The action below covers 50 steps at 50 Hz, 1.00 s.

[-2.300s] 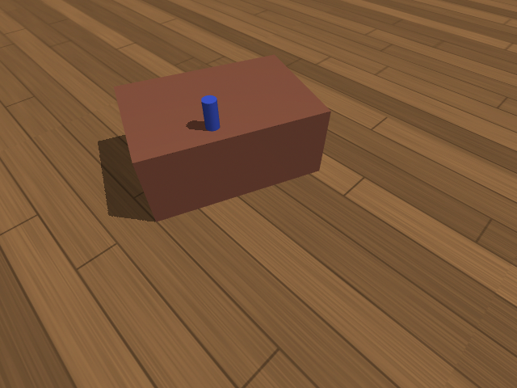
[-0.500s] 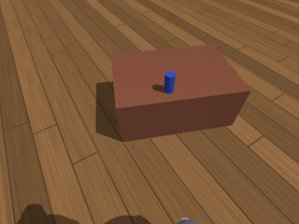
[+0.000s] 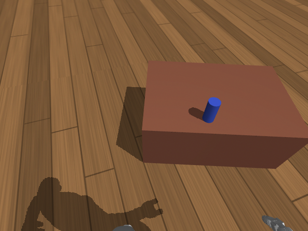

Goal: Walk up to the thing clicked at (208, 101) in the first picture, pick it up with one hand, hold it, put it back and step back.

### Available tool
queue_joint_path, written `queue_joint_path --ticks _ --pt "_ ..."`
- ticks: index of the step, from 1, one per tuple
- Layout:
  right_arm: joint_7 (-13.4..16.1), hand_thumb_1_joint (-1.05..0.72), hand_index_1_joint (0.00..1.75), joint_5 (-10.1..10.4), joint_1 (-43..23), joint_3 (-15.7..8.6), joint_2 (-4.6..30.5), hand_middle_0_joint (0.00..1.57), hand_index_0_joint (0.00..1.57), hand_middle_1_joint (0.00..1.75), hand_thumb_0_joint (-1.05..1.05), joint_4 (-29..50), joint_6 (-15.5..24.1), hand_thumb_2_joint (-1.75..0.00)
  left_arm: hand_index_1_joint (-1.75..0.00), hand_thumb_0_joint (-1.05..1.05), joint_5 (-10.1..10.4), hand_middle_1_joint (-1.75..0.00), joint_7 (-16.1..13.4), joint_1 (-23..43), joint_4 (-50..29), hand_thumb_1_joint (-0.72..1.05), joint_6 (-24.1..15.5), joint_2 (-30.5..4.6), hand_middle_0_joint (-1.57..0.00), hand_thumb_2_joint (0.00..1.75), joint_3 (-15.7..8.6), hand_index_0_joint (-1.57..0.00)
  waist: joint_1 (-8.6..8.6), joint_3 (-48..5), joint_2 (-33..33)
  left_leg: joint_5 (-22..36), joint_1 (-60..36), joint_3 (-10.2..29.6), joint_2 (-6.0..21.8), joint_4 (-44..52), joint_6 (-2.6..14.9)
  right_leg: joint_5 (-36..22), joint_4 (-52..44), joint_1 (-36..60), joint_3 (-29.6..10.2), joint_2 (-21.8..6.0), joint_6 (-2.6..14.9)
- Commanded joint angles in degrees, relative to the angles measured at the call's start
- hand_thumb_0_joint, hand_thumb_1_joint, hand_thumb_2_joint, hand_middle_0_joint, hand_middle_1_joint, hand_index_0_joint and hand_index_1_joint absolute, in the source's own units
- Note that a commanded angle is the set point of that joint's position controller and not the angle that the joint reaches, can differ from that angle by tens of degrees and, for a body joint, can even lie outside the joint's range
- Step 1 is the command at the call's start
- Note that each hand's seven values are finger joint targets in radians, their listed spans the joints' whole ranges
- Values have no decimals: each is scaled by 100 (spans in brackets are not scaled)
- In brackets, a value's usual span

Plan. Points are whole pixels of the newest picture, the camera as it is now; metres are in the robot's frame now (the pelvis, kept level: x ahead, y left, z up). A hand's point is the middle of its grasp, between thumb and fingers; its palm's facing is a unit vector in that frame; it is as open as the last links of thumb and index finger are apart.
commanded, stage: walk up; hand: right
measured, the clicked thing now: (211, 110) +0.76 -0.26 -0.29
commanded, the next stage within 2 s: none
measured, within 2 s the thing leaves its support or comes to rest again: neither
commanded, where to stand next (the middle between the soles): +0.37 -0.03 m, yaw -2 degrees
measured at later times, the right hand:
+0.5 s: hand (269, 214) +0.23 -0.32 -0.14, palm faces -0.07 +0.94 -0.34, open 7.4 cm
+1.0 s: hand (245, 164) +0.37 -0.28 -0.12, palm faces -0.04 +0.92 -0.39, open 7.4 cm
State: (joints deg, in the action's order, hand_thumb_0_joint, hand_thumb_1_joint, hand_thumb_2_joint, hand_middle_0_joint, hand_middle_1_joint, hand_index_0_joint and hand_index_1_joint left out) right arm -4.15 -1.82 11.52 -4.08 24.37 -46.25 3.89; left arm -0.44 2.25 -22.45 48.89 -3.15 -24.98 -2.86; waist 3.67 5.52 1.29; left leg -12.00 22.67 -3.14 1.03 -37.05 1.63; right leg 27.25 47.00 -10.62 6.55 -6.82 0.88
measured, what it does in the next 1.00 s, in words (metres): walks ahead: right foot, then left foot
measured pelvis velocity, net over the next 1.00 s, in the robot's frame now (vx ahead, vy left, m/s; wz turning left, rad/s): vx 0.28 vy -0.01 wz -0.02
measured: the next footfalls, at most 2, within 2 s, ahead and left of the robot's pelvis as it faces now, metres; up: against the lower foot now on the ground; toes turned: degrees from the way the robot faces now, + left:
right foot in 0.34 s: +0.27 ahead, -0.17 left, +0.00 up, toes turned -5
left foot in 0.76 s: +0.37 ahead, +0.10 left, +0.00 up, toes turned +1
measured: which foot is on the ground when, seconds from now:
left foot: down 0.00-0.36, up 0.38-0.74, down 0.76-1.00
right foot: up 0.00-0.32, down 0.34-0.76, up 0.78-1.00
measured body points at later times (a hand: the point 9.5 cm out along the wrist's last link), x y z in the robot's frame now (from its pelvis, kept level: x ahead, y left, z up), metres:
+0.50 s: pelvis +0.17 -0.05 +0.01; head +0.19 -0.08 +0.46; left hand +0.23 +0.27 -0.07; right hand +0.23 -0.37 -0.12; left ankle +0.15 +0.09 -0.66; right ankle +0.23 -0.16 -0.72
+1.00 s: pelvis +0.28 -0.01 +0.01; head +0.31 +0.00 +0.45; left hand +0.34 +0.30 -0.12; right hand +0.38 -0.33 -0.10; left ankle +0.33 +0.10 -0.72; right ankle +0.30 -0.16 -0.70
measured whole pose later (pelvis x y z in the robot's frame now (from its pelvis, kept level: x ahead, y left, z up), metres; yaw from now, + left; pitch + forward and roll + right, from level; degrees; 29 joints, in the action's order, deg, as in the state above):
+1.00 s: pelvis +0.28 -0.01 +0.01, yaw -1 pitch -2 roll +0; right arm -1.0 -1.0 10.8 -0.9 21.7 -49.3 2.2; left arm 0.2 0.3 -15.0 52.9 -1.7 -23.7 -1.0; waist 0.5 6.2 1.5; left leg -15.0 20.0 -3.8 2.3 -37.2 1.1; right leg 23.4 44.0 -21.0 1.1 -2.9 1.0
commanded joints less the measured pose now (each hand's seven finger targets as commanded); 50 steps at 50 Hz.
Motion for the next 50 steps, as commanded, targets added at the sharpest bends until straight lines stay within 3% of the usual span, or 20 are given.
queue_joint_path --ticks 1,3,5,8,13,16,17,18,19,21,24,30,33,36,37,38,39,40,44,50 --pt "255 -90 30 281 1022 -587 1813 20 20 30 0 313 124 -90 -30 0 42 -30 -126 202 -543 90 -111 -1363 -20 90 -281 -20 -695 -601 -409 -988 -2063 3303 2083 2005 1411 -72 2441 -2808 -1112 146 260" --pt "277 -90 30 242 654 -388 1435 20 20 30 0 346 164 -90 -30 0 76 -30 -78 -157 -290 90 -102 -1185 -20 90 -281 -20 -385 -230 -683 259 -1513 2035 1594 1926 1076 -516 1729 -2449 -1070 -107 193" --pt "261 -90 30 199 598 -339 1363 20 20 30 0 366 215 -90 -30 0 39 -30 8 -278 -181 90 -72 -1089 -20 90 -318 -20 -324 -290 -971 975 -1030 1358 1344 1890 1042 -721 1264 -1859 -835 -79 82" --pt "253 -90 30 146 648 -388 1474 20 20 30 0 439 233 -90 -30 0 -16 -30 96 110 -344 90 -68 -992 -20 90 -310 -20 -444 -201 -1136 725 -1096 1162 1398 1934 1297 -760 275 -1911 -636 -120 -44" --pt "216 -90 30 148 525 -373 1486 20 20 30 0 522 175 -90 -30 0 -28 -30 145 425 -360 90 -153 -921 -20 90 -373 -20 -413 -297 -1112 17 -674 872 1165 1661 1055 -1485 -868 -1028 -252 209 40" --pt "206 -90 30 145 295 -268 1244 20 20 30 0 627 76 -90 -30 0 -66 -30 86 -230 -89 90 -225 -1117 -20 90 -493 -20 67 -509 -391 -811 201 621 884 502 725 -1478 -1447 624 -181 485 113" --pt "209 -90 30 137 499 -155 932 20 20 30 0 634 62 -90 -30 0 -101 -30 14 -715 19 90 -283 -1404 -20 90 -618 -20 327 -711 718 -959 787 251 478 -963 534 -583 -2109 1394 -876 122 231" --pt "205 -90 30 165 676 -21 546 20 20 30 0 743 46 -90 -30 0 -97 -30 -68 -939 -91 90 -355 -1992 -20 90 -732 -20 336 -729 1964 -1825 1826 -121 -274 -2649 131 851 -3394 1541 -3862 -1574 678" --pt "284 -90 30 95 420 -195 1169 20 20 30 0 601 -23 -90 -30 0 -52 -30 -45 -583 -184 90 -330 -2095 -20 90 -676 -20 241 -463 1164 -2066 1832 447 -36 -2997 95 1176 -3506 946 -4718 -2052 1391" --pt "272 -90 30 193 586 -218 1261 20 20 30 0 291 -14 -90 -30 0 57 -30 -81 -74 -317 90 -321 -1667 -20 90 -578 -20 0 -210 360 -1261 1772 754 303 -3003 66 87 -3292 681 -3334 -1510 1360" --pt "183 -90 30 141 944 -208 1082 20 20 30 0 22 -55 -90 -30 0 26 -30 -85 144 -355 90 -331 -1436 -20 90 -462 -20 -249 -291 812 -806 997 539 411 -2213 -22 -1162 -3112 39 -1951 -913 1083" --pt "57 -90 30 31 360 -221 945 20 20 30 0 190 -99 -90 -30 0 -29 -30 -80 67 -529 90 -324 -1493 -20 90 -475 -20 -74 -216 733 -457 600 203 406 -653 -138 -710 -3117 -169 -1510 -898 1187" --pt "132 -90 30 53 301 -200 812 20 20 30 0 127 -68 -90 -30 0 -27 -30 -126 274 -564 90 -246 -1438 -20 90 -368 -20 -176 -257 705 -172 -77 0 200 -221 -111 -2036 -2587 -542 -1166 -835 1083" --pt "249 -90 30 64 787 -251 910 20 20 30 0 -124 -16 -90 -30 0 28 -30 -166 574 -586 90 -128 -1183 -20 90 -187 -20 -572 -536 224 285 -1484 19 12 465 25 -2043 -1550 -1290 -872 -579 753" --pt "306 -90 30 43 1062 -307 1127 20 20 30 0 -189 4 -90 -30 0 33 -30 -175 447 -575 90 -91 -933 -20 90 -81 -20 -655 -652 -454 -170 -1752 626 419 1021 166 -1517 -788 -1472 -639 -276 499" --pt "344 -90 30 4 1085 -396 1596 20 20 30 0 -110 37 -90 -30 0 75 -30 -177 240 -605 90 -68 -591 -20 90 21 -20 -593 -729 -1622 -253 -1929 2510 1654 1761 557 -473 524 -2013 -258 431 108" --pt "340 -90 30 110 894 -427 1843 20 20 30 0 11 29 -90 -30 0 81 -30 -250 -17 -379 90 30 -965 -20 90 -95 -20 -542 -655 -1325 -662 -1637 3382 2211 2059 1201 657 942 -2099 -583 578 98" --pt "347 -90 30 147 723 -436 1738 20 20 30 0 -13 -6 -90 -30 0 51 -30 -289 44 -213 90 61 -1213 -20 90 -141 -20 -485 -469 -945 -658 -1371 3203 2156 1973 1408 629 1339 -2077 -820 419 111" --pt "421 -90 30 118 162 -224 1314 20 20 30 0 56 7 -90 -30 0 68 -30 -255 -35 127 90 69 -1037 -20 90 -148 -20 -265 -509 -1149 883 -959 1430 1380 1474 994 -32 549 -1538 -841 192 96" --pt "428 -90 30 180 -380 -67 1141 20 20 30 0 54 -156 -90 -30 0 -1 -30 -300 60 485 90 53 -848 -20 90 -178 -20 -115 -857 -906 929 -232 894 1201 598 744 -1308 -1371 30 -386 531 59"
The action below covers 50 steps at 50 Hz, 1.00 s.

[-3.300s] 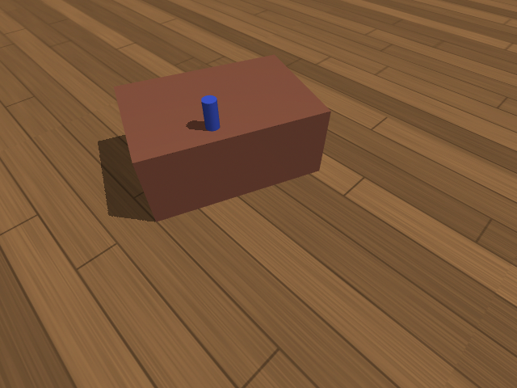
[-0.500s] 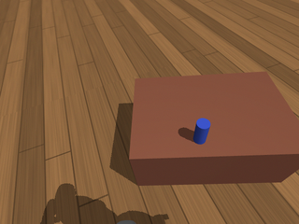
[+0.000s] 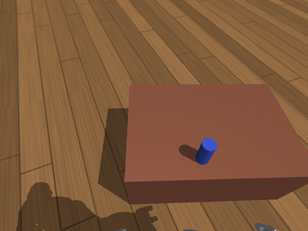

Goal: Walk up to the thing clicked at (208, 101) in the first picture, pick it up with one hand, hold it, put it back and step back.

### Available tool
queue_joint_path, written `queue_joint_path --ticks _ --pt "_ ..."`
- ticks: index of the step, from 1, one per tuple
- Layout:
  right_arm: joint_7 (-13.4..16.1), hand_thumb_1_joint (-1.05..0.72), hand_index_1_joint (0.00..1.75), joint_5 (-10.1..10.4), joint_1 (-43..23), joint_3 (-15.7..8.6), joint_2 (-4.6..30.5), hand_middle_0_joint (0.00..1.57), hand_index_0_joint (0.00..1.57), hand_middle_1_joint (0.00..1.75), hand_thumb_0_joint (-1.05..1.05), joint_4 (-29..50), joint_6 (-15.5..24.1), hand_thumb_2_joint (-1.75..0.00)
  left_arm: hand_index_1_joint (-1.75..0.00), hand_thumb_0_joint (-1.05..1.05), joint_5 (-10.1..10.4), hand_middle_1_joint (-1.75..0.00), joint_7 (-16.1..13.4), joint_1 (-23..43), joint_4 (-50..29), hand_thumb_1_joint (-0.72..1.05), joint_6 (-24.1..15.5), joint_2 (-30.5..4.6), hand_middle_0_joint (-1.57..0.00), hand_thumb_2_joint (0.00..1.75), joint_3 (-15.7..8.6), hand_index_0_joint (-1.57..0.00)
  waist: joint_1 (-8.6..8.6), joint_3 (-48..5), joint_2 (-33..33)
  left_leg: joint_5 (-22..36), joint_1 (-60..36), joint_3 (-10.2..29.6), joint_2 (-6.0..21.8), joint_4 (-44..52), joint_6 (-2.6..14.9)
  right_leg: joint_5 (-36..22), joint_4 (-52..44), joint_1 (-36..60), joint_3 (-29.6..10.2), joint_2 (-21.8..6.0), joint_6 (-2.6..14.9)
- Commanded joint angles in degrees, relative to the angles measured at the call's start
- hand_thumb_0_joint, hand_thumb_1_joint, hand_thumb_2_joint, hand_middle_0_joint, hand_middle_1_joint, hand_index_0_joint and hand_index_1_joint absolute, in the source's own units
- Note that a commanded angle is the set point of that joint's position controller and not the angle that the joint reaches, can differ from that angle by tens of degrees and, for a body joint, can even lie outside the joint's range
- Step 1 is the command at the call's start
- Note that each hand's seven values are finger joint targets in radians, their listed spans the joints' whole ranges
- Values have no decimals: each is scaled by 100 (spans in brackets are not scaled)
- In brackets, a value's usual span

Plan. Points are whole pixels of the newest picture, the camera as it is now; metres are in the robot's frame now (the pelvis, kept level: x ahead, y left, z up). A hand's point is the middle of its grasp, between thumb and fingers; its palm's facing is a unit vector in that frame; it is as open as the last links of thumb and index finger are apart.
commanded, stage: walk up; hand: right
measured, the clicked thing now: (205, 151) +0.49 -0.23 -0.30
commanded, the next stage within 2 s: stand in 1.26 s
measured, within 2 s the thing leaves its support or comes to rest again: neither
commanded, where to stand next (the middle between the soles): +0.09 -0.02 m, yaw -1 degrees
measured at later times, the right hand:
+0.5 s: hand out of the picture +0.11 -0.26 -0.13, palm faces -0.02 +0.94 -0.34, open 7.4 cm
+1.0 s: hand out of the picture +0.12 -0.25 -0.13, palm faces -0.02 +0.94 -0.33, open 7.4 cm
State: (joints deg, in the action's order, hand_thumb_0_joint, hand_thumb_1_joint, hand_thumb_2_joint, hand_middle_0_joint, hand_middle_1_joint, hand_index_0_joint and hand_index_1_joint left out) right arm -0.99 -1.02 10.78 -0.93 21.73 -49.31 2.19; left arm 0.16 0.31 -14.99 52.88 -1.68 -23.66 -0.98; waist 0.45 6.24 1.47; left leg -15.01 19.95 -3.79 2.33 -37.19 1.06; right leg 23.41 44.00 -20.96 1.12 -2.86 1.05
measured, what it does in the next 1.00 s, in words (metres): steps on the spot: right foot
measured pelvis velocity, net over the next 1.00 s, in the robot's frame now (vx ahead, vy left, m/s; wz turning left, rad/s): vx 0.04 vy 0.00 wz -0.01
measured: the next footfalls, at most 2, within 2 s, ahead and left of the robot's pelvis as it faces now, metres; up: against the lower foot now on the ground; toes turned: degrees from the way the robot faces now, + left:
right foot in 0.04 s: +0.08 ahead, -0.14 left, +0.00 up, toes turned -2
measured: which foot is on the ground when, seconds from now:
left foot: down 0.00-1.00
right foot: up 0.00-0.02, down 0.04-1.00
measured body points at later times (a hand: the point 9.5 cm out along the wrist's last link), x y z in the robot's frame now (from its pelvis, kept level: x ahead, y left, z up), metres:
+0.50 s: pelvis +0.03 +0.00 +0.02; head +0.04 +0.00 +0.47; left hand +0.14 +0.29 -0.11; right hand +0.12 -0.31 -0.11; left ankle +0.05 +0.11 -0.72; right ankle +0.04 -0.14 -0.72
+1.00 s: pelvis +0.04 +0.00 +0.03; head +0.04 +0.00 +0.48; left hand +0.10 +0.30 -0.11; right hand +0.12 -0.30 -0.11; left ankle +0.05 +0.11 -0.72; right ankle +0.04 -0.14 -0.72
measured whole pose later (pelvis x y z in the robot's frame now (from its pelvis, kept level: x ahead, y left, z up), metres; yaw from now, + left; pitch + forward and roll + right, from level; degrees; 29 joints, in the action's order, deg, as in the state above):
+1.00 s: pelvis +0.04 +0.00 +0.03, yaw -1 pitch -2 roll +0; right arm -0.8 -0.8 4.1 -0.2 19.6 -67.3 0.7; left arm -0.2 0.6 -5.3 67.8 -0.4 -19.9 0.1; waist 0.5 2.6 0.0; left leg -8.8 7.8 -3.5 1.3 -18.7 0.1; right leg 9.2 17.8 -6.3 1.3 -2.4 -1.9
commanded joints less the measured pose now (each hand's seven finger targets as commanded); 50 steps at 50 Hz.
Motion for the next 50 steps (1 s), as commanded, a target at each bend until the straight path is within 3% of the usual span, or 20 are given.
queue_joint_path --ticks 1,2,3,4,6,7,9,12,17,22,30,35,40,50 --pt "105 -90 30 135 -306 -295 1176 20 20 30 0 313 -19 -90 -30 0 -97 -30 -129 -528 80 90 -136 -1059 -20 90 -388 -20 247 -961 -612 1028 219 864 935 363 530 -1277 -1517 1312 -113 5 119" --pt "103 -90 30 179 -244 -225 958 20 20 30 0 308 -31 -90 -30 0 -153 -30 -148 -264 -9 90 -185 -1349 -20 90 -434 -20 132 -979 124 615 402 621 614 -115 238 -1701 -1875 1302 -1095 -664 341" --pt "112 -90 30 193 -171 -229 895 20 20 30 0 184 -71 -90 -30 0 -106 -30 -124 182 -84 90 -204 -1630 -20 90 -433 -20 -63 -780 506 -552 104 334 64 -337 0 -1467 -2172 448 -2130 -1462 871" --pt "141 -90 30 164 -169 -308 1097 20 20 30 0 -41 -115 -90 -30 0 -71 -30 -103 629 -118 90 -182 -1623 -20 90 -378 -20 -162 -528 454 -999 -576 394 61 -404 18 -1216 -2127 -325 -1986 -1502 1042" --pt "113 -90 30 162 -169 -297 1166 20 20 30 0 -279 -57 -90 -30 0 -41 -30 -96 858 -64 90 -147 -1283 -20 90 -246 -20 -257 -562 216 -170 -855 565 288 513 103 -1240 -1861 -249 -1119 -909 486" --pt "101 -90 30 154 -324 -296 1246 20 20 30 0 -344 -27 -90 -30 0 -26 -30 -91 772 17 90 -135 -1136 -20 90 -199 -20 -140 -633 159 86 -797 836 486 794 197 -1239 -1736 -39 -822 -625 264" --pt "71 -90 30 147 -543 -227 1268 20 20 30 0 -450 8 -90 -30 0 -36 -30 -61 686 212 90 -115 -1093 -20 90 -181 -20 0 -768 237 116 -490 980 632 968 310 -1132 -1730 611 -593 -385 142" --pt "81 -90 30 123 -638 -161 1186 20 20 30 0 -707 22 -90 -30 0 8 -30 -64 903 375 90 -109 -1095 -20 90 -168 -20 -21 -831 65 638 -680 773 493 1169 167 -1714 -1807 880 -665 -505 169" --pt "97 -90 30 123 -790 -121 1168 20 20 30 0 -1022 30 -90 -30 0 44 -30 -63 1129 625 90 -72 -1004 -20 90 -130 -20 27 -1023 -59 1191 -976 721 561 1461 144 -2082 -2006 1277 -541 -496 93" --pt "88 -90 30 108 -1013 -110 1129 20 20 30 0 -1235 -8 -90 -30 0 28 -30 -47 1352 823 90 -29 -931 -20 90 -96 -20 25 -772 -182 694 -1026 737 573 1875 69 -1611 -2503 1239 -537 -496 44" --pt "102 -90 30 80 -1033 -131 1093 20 20 30 0 -1408 17 -90 -30 0 -13 -30 -30 1496 1007 90 -17 -896 -20 90 -114 -20 -19 -991 -173 1087 -1308 614 573 2054 11 -2043 -2722 1533 -472 -538 -16" --pt "101 -90 30 55 -1083 -159 1107 20 20 30 0 -1419 0 -90 -30 0 -38 -30 -23 1494 1087 90 -1 -862 -20 90 -112 -20 -40 -798 -220 620 -1267 662 583 2213 14 -1637 -2846 1358 -452 -506 -27" --pt "99 -90 30 56 -1022 -151 1071 20 20 30 0 -1438 -1 -90 -30 0 -42 -30 -23 1473 1108 90 -22 -851 -20 90 -118 -20 -51 -858 -174 795 -1366 624 550 2196 -15 -1867 -2902 1396 -483 -532 -59" --pt "104 -90 30 55 -1031 -178 1068 20 20 30 0 -1430 -24 -90 -30 0 -62 -30 -37 1324 1155 90 1 -831 -20 90 -129 -20 -36 -811 -183 695 -1371 687 575 2279 2 -1710 -2914 1381 -421 -499 -65"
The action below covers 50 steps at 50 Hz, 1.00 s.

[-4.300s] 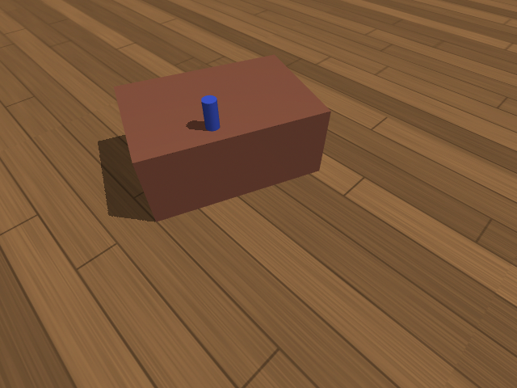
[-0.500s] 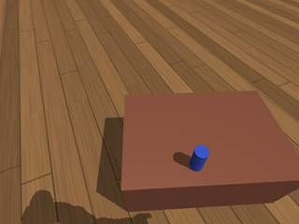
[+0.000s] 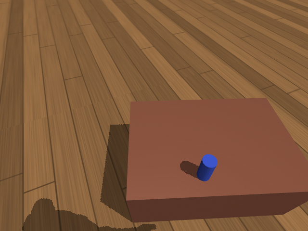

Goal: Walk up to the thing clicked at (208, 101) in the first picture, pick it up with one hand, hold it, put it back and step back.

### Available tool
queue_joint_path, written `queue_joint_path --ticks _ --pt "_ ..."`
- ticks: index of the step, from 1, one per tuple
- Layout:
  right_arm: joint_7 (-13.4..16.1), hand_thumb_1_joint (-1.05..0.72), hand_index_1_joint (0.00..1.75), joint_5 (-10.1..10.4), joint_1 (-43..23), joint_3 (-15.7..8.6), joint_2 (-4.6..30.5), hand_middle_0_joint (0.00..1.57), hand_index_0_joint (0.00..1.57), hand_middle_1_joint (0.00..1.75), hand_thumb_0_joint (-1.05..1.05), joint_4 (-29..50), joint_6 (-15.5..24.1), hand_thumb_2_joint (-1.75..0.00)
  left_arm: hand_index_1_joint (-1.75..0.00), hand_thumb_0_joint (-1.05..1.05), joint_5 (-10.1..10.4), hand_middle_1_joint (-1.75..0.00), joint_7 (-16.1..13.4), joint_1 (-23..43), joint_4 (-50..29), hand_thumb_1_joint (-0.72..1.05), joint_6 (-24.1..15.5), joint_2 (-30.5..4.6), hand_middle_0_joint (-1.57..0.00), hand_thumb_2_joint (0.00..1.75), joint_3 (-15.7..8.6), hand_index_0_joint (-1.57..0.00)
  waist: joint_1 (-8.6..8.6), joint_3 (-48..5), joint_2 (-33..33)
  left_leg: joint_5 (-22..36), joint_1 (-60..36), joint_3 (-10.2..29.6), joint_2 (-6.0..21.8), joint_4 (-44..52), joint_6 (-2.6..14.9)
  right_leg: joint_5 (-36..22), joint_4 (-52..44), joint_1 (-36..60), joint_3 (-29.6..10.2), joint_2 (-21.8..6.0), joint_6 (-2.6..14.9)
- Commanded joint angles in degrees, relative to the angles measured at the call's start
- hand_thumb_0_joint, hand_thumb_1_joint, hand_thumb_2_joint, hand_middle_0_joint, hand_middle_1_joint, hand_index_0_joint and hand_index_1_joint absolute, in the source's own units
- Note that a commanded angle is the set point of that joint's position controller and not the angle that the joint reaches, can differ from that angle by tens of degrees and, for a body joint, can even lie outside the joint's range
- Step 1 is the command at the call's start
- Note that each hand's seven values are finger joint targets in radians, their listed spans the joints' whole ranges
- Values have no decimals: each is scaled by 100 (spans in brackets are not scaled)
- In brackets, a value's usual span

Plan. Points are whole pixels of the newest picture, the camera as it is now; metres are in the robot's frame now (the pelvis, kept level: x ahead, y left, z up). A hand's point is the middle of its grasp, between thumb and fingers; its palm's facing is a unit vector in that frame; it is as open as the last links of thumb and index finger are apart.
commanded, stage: walk up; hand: right
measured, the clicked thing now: (206, 168) +0.46 -0.22 -0.32
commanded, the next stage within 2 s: stand in 0.26 s
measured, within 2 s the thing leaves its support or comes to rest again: neither
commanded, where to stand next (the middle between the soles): +0.06 -0.02 m, yaw +0 degrees
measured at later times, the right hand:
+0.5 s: hand out of the picture +0.09 -0.25 -0.15, palm faces -0.03 +0.94 -0.34, open 7.4 cm
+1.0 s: hand out of the picture +0.09 -0.26 -0.16, palm faces -0.05 +0.94 -0.34, open 7.4 cm
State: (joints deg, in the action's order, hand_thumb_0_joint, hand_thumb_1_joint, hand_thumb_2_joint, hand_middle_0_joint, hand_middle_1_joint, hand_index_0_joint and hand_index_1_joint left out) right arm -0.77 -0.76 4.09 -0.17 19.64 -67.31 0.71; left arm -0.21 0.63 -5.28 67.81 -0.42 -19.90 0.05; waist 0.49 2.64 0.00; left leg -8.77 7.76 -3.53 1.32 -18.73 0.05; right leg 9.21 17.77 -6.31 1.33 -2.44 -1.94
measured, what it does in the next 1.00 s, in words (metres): stands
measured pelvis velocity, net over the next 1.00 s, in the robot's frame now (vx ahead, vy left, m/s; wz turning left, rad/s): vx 0.01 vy -0.01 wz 0.02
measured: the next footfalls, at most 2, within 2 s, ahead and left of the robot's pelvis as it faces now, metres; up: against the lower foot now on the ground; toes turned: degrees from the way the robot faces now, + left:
none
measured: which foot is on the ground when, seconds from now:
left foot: down 0.00-1.00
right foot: down 0.00-1.00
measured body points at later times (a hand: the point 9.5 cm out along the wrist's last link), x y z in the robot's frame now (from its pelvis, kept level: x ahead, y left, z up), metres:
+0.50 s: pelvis +0.01 +0.00 +0.00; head +0.02 +0.00 +0.45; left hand +0.09 +0.30 -0.13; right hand +0.10 -0.30 -0.13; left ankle +0.02 +0.12 -0.75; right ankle +0.01 -0.14 -0.75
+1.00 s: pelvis +0.01 -0.01 +0.00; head +0.02 +0.00 +0.45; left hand +0.08 +0.30 -0.13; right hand +0.10 -0.30 -0.13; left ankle +0.02 +0.12 -0.75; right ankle +0.01 -0.14 -0.75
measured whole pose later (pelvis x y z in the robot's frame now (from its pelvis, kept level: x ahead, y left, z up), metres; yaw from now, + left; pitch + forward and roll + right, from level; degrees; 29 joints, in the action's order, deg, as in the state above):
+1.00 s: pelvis +0.01 -0.01 +0.00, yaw +1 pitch -2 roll +0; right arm -0.5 -0.8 5.0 0.4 19.8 -66.1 0.6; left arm -0.4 0.3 -6.2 65.6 -0.6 -20.1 0.3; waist 0.0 2.5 -0.1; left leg -9.1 6.8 -2.3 1.5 -17.7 -0.5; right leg 9.8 16.5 -4.7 2.6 -2.2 -1.5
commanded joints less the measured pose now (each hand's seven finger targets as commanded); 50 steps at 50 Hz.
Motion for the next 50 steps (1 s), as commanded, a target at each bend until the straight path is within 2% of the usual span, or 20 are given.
queue_joint_path --ticks 1,12,16,18,22,24,29,33,36,38,50 --pt "79 -90 30 31 -332 -243 1258 20 20 30 0 383 124 -90 -30 0 -18 -30 -66 325 -343 90 -128 -1196 -20 90 -230 -20 -31 -432 -32 46 -125 662 662 444 94 -324 -294 -89 -456 -546 219" --pt "86 -90 30 22 -279 -279 1234 20 20 30 0 393 116 -90 -30 0 -25 -30 -91 313 -390 90 -120 -1177 -20 90 -241 -20 -51 -503 -22 422 -186 647 669 402 100 -508 -259 22 -400 -548 213" --pt "102 -90 30 27 -270 -245 1240 20 20 30 0 424 129 -90 -30 0 -44 -30 -114 244 -440 90 -143 -1208 -20 90 -223 -20 -77 -554 -18 941 -312 677 729 331 65 -644 -264 29 -404 -610 212" --pt "102 -90 30 37 -263 -238 1244 20 20 30 0 424 116 -90 -30 0 -45 -30 -116 230 -450 90 -144 -1211 -20 90 -219 -20 -84 -474 -18 673 -257 665 703 353 70 -520 -344 -1 -426 -619 209" --pt "97 -90 30 29 -300 -234 1238 20 20 30 0 435 111 -90 -30 0 -32 -30 -113 254 -481 90 -148 -1223 -20 90 -218 -20 -73 -496 -50 872 -277 673 715 337 45 -593 -312 46 -398 -618 216" --pt "90 -90 30 35 -234 -220 1238 20 20 30 0 436 111 -90 -30 0 -35 -30 -108 241 -489 90 -151 -1216 -20 90 -215 -20 -95 -486 -33 646 -174 659 689 351 53 -526 -381 117 -418 -637 214" --pt "88 -90 30 29 -284 -215 1243 20 20 30 0 475 108 -90 -30 0 -55 -30 -105 263 -529 90 -145 -1239 -20 90 -218 -20 -86 -466 -11 553 -160 671 701 348 63 -442 -410 99 -400 -643 228" --pt "88 -90 30 29 -246 -212 1265 20 20 30 0 449 113 -90 -30 0 -28 -30 -102 236 -544 90 -148 -1251 -20 90 -225 -20 -76 -522 -34 786 -269 688 716 328 54 -588 -362 114 -400 -646 246" --pt "94 -90 30 29 -225 -202 1246 20 20 30 0 461 114 -90 -30 0 -44 -30 -98 210 -540 90 -133 -1257 -20 90 -232 -20 -85 -487 -24 583 -214 673 696 358 47 -493 -382 110 -402 -642 244" --pt "91 -90 30 32 -247 -198 1251 20 20 30 0 470 119 -90 -30 0 -42 -30 -100 201 -545 90 -138 -1246 -20 90 -222 -20 -75 -498 -40 741 -286 703 733 358 51 -519 -347 75 -375 -627 238" --pt "106 -90 30 19 -159 -188 1251 20 20 30 0 488 111 -90 -30 0 -43 -30 -108 158 -558 90 -141 -1253 -20 90 -219 -20 -81 -494 8 780 -259 690 718 331 61 -596 -370 108 -355 -636 226"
